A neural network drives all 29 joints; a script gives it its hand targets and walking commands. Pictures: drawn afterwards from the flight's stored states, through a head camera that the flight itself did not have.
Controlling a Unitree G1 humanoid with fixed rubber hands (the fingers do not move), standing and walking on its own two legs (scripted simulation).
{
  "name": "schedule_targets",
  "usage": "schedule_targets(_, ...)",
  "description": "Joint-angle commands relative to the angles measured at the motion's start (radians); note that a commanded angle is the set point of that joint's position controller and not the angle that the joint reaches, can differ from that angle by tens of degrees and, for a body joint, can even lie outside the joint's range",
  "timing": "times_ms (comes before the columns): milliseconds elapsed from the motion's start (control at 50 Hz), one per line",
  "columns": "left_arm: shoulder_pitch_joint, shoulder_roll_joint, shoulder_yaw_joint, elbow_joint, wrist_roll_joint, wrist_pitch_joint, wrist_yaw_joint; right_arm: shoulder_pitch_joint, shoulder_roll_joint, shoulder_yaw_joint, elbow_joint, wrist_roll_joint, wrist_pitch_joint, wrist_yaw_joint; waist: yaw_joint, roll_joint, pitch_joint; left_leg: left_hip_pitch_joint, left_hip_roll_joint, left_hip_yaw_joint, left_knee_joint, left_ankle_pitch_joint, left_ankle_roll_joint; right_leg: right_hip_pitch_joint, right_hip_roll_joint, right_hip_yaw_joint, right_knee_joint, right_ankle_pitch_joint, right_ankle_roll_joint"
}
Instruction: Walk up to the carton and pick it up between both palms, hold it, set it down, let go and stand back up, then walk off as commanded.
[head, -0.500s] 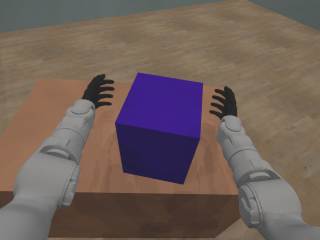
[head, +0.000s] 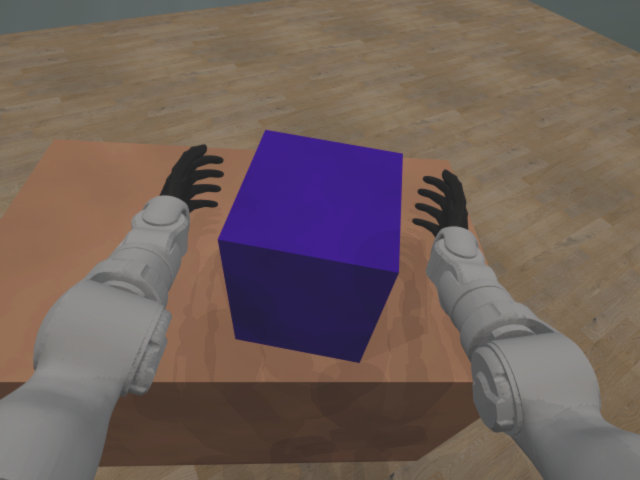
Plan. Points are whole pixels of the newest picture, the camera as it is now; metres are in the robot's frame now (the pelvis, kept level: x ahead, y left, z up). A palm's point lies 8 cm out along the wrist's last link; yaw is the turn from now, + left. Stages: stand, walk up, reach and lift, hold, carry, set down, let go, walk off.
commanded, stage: reach and lift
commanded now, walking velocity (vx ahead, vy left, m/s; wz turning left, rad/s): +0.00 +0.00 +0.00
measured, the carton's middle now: (314, 251) +0.44 -0.09 +0.01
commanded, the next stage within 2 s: none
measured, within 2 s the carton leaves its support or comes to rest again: neither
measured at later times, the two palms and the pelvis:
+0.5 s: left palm (202, 238) +0.46 +0.07 +0.04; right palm (431, 267) +0.36 -0.24 +0.04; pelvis -0.03 -0.01 -0.03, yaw +0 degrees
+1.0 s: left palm (209, 232) +0.47 +0.06 +0.05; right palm (417, 263) +0.37 -0.22 +0.04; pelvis -0.02 +0.00 -0.01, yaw +0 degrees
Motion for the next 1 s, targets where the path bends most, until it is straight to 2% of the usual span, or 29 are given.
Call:
schedule_targets(0,-0.391,0.086,-0.005,-0.171,-0.010,-0.089,-0.001,-0.329,-0.098,-0.014,-0.146,-0.009,-0.086,-0.005,-0.035,0.119,-0.498,0.232,-0.079,0.050,0.024,0.473,-0.050,0.241,0.087,-0.087,0.061,0.404,-0.066)
schedule_targets(60,-0.376,0.083,0.044,-0.012,0.016,-0.106,-0.011,-0.337,-0.069,0.007,-0.076,-0.029,-0.112,0.004,0.000,0.064,-0.410,0.113,-0.085,0.047,0.045,0.404,-0.026,0.179,0.079,-0.077,0.104,0.353,-0.055)
schedule_targets(120,-0.369,0.063,0.011,-0.002,-0.018,-0.151,0.002,-0.338,-0.086,-0.033,-0.114,-0.067,-0.166,-0.005,-0.022,0.059,-0.514,0.042,-0.086,0.050,0.088,0.374,-0.038,0.143,0.076,-0.084,0.153,0.342,-0.054)
schedule_targets(140,-0.393,0.065,-0.016,-0.031,-0.020,-0.165,-0.002,-0.354,-0.076,-0.042,-0.111,-0.068,-0.169,-0.001,-0.021,0.106,-0.543,0.059,-0.089,0.049,0.089,0.383,-0.036,0.129,0.073,-0.073,0.154,0.346,-0.056)
schedule_targets(160,-0.433,0.074,-0.009,-0.040,-0.024,-0.180,0.003,-0.346,-0.085,-0.067,-0.098,-0.092,-0.186,-0.003,-0.055,0.109,-0.615,0.054,-0.086,0.053,0.112,0.406,-0.048,0.137,0.074,-0.075,0.165,0.381,-0.055)
schedule_targets(180,-0.398,0.081,0.009,-0.031,-0.017,-0.181,0.004,-0.355,-0.085,-0.045,-0.087,-0.077,-0.181,0.005,-0.021,0.098,-0.596,0.021,-0.090,0.049,0.113,0.380,-0.044,0.142,0.076,-0.075,0.185,0.352,-0.047)
schedule_targets(240,-0.441,0.050,-0.004,-0.039,-0.026,-0.205,0.008,-0.386,-0.069,-0.077,-0.080,-0.103,-0.206,0.013,-0.030,0.120,-0.603,0.007,-0.077,0.040,0.140,0.398,-0.060,0.096,0.078,-0.088,0.198,0.317,-0.060)
schedule_targets(260,-0.447,0.078,0.015,-0.027,-0.030,-0.212,0.011,-0.391,-0.049,-0.076,-0.118,-0.115,-0.214,0.008,-0.027,0.077,-0.662,-0.020,-0.086,0.049,0.156,0.347,-0.048,0.082,0.077,-0.083,0.226,0.319,-0.052)
schedule_targets(300,-0.469,0.076,-0.003,-0.024,-0.006,-0.212,0.018,-0.382,-0.053,-0.111,-0.082,-0.149,-0.214,0.005,-0.053,0.119,-0.645,-0.039,-0.082,0.049,0.134,0.301,-0.051,0.090,0.078,-0.079,0.214,0.291,-0.056)
schedule_targets(360,-0.479,0.083,0.023,-0.026,-0.005,-0.212,0.021,-0.399,-0.055,-0.143,-0.099,-0.167,-0.212,0.001,-0.031,0.112,-0.687,-0.092,-0.090,0.058,0.153,0.278,-0.042,0.121,0.071,-0.079,0.247,0.295,-0.051)
schedule_targets(400,-0.543,0.075,0.007,-0.033,-0.003,-0.213,0.021,-0.419,-0.008,-0.165,-0.078,-0.176,-0.199,-0.001,-0.061,0.135,-0.660,-0.124,-0.088,0.063,0.146,0.211,-0.042,0.094,0.067,-0.066,0.215,0.247,-0.058)
schedule_targets(420,-0.532,0.081,0.023,0.003,0.009,-0.203,0.016,-0.411,-0.009,-0.144,-0.059,-0.188,-0.177,0.005,-0.022,0.138,-0.622,-0.184,-0.095,0.074,0.131,0.138,-0.025,0.109,0.057,-0.055,0.230,0.177,-0.055)
schedule_targets(440,-0.511,0.065,0.012,0.031,-0.004,-0.195,0.022,-0.454,-0.024,-0.141,-0.068,-0.177,-0.171,0.004,-0.047,0.090,-0.597,-0.203,-0.090,0.062,0.115,0.096,-0.021,0.110,0.056,-0.059,0.228,0.168,-0.052)
schedule_targets(460,-0.540,0.079,0.029,0.027,0.017,-0.186,0.025,-0.432,0.009,-0.143,-0.054,-0.177,-0.156,0.000,-0.037,0.144,-0.557,-0.213,-0.093,0.065,0.110,0.086,-0.022,0.107,0.051,-0.048,0.225,0.159,-0.057)
schedule_targets(480,-0.544,0.088,0.044,0.017,0.022,-0.184,0.016,-0.460,0.035,-0.137,-0.087,-0.186,-0.145,0.000,-0.015,0.089,-0.564,-0.243,-0.104,0.078,0.101,0.040,0.001,0.135,0.045,-0.042,0.226,0.124,-0.050)
schedule_targets(520,-0.519,0.067,0.023,0.028,0.025,-0.178,0.021,-0.450,0.017,-0.162,-0.098,-0.201,-0.156,-0.016,-0.042,0.101,-0.598,-0.219,-0.099,0.068,0.105,0.076,-0.009,0.150,0.050,-0.052,0.227,0.185,-0.049)
schedule_targets(540,-0.525,0.049,0.045,0.027,0.026,-0.165,0.022,-0.462,0.024,-0.148,-0.129,-0.198,-0.153,-0.020,-0.011,0.110,-0.587,-0.228,-0.094,0.070,0.111,0.103,-0.017,0.148,0.050,-0.049,0.241,0.175,-0.052)
schedule_targets(560,-0.498,0.059,0.067,0.074,0.047,-0.160,0.023,-0.433,0.005,-0.171,-0.064,-0.219,-0.149,-0.023,-0.024,0.115,-0.549,-0.194,-0.095,0.060,0.096,0.091,-0.017,0.116,0.053,-0.058,0.231,0.176,-0.050)
schedule_targets(640,-0.514,-0.018,0.054,0.014,0.102,-0.149,0.030,-0.415,0.051,-0.232,-0.056,-0.262,-0.146,-0.025,-0.052,0.127,-0.575,-0.145,-0.085,0.075,0.092,0.131,-0.032,0.112,0.062,-0.071,0.179,0.189,-0.065)
schedule_targets(680,-0.513,-0.003,0.107,-0.027,0.111,-0.163,0.040,-0.432,0.061,-0.279,-0.092,-0.303,-0.165,-0.032,-0.030,0.132,-0.623,-0.099,-0.075,0.070,0.099,0.194,-0.036,0.095,0.060,-0.082,0.197,0.218,-0.059)
schedule_targets(700,-0.525,-0.053,0.087,-0.012,0.118,-0.165,0.042,-0.448,0.070,-0.257,-0.076,-0.293,-0.174,-0.019,-0.038,0.161,-0.586,-0.089,-0.071,0.050,0.080,0.159,-0.041,0.105,0.069,-0.087,0.181,0.175,-0.064)
schedule_targets(720,-0.538,-0.061,0.107,-0.068,0.130,-0.181,0.047,-0.433,0.082,-0.294,-0.095,-0.328,-0.173,-0.013,-0.068,0.132,-0.613,-0.062,-0.075,0.058,0.075,0.144,-0.043,0.121,0.071,-0.099,0.162,0.170,-0.065)
schedule_targets(740,-0.517,-0.086,0.096,-0.093,0.147,-0.173,0.045,-0.415,0.086,-0.296,-0.053,-0.333,-0.178,-0.011,-0.049,0.179,-0.540,-0.018,-0.069,0.058,0.069,0.234,-0.062,0.076,0.076,-0.099,0.156,0.217,-0.077)
schedule_targets(780,-0.534,-0.119,0.134,-0.038,0.181,-0.167,0.042,-0.410,0.122,-0.318,-0.012,-0.364,-0.195,0.000,-0.061,0.175,-0.514,-0.004,-0.069,0.047,0.076,0.244,-0.069,0.063,0.077,-0.108,0.132,0.202,-0.081)
schedule_targets(800,-0.506,-0.119,0.170,-0.043,0.210,-0.168,0.037,-0.459,0.140,-0.301,-0.074,-0.366,-0.199,0.016,-0.004,0.169,-0.501,-0.005,-0.067,0.057,0.057,0.220,-0.049,0.093,0.071,-0.102,0.121,0.178,-0.081)
schedule_targets(840,-0.515,-0.111,0.195,-0.039,0.232,-0.170,0.031,-0.399,0.145,-0.331,-0.049,-0.396,-0.209,0.010,-0.044,0.123,-0.517,-0.021,-0.087,0.068,0.054,0.209,-0.049,0.132,0.069,-0.096,0.120,0.231,-0.073)
schedule_targets(880,-0.489,-0.129,0.222,-0.020,0.275,-0.173,0.026,-0.388,0.184,-0.349,-0.031,-0.426,-0.222,0.011,-0.034,0.145,-0.491,-0.043,-0.094,0.084,0.043,0.208,-0.034,0.178,0.063,-0.080,0.110,0.259,-0.068)
schedule_targets(920,-0.475,-0.170,0.248,-0.047,0.320,-0.205,0.022,-0.387,0.218,-0.371,-0.042,-0.459,-0.251,0.031,-0.034,0.170,-0.529,0.022,-0.081,0.074,0.041,0.313,-0.052,0.180,0.071,-0.093,0.088,0.294,-0.080)
schedule_targets(980,-0.448,-0.237,0.343,-0.017,0.409,-0.206,-0.004,-0.343,0.321,-0.385,-0.010,-0.523,-0.274,0.058,-0.014,0.103,-0.438,0.070,-0.076,0.090,0.016,0.357,-0.046,0.214,0.064,-0.096,0.065,0.327,-0.079)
